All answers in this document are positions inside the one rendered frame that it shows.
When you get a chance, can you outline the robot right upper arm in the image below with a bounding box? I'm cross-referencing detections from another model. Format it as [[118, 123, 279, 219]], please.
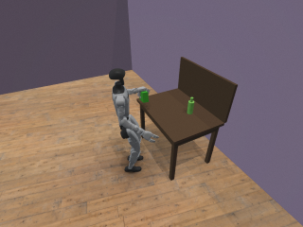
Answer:
[[116, 95, 128, 125]]

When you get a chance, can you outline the left robot thigh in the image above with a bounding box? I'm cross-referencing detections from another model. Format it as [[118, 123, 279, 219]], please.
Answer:
[[129, 114, 141, 141]]

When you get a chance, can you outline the sponge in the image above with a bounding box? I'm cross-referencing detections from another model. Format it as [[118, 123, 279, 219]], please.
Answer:
[[139, 91, 149, 103]]

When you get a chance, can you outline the robot right shin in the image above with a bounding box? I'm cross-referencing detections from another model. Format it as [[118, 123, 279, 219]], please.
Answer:
[[129, 150, 141, 169]]

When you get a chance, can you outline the left robot hand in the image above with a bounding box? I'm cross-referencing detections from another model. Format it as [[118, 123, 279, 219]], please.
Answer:
[[137, 86, 150, 98]]

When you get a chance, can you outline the left robot forearm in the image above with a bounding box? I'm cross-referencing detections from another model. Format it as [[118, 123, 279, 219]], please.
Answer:
[[127, 88, 139, 95]]

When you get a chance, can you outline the right robot forearm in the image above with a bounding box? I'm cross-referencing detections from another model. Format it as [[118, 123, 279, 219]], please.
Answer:
[[120, 119, 145, 135]]

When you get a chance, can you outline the table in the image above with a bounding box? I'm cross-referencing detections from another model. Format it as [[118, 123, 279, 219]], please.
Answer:
[[136, 57, 238, 181]]

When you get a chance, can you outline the right robot hand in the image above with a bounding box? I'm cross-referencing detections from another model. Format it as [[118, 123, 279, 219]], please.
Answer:
[[142, 131, 159, 143]]

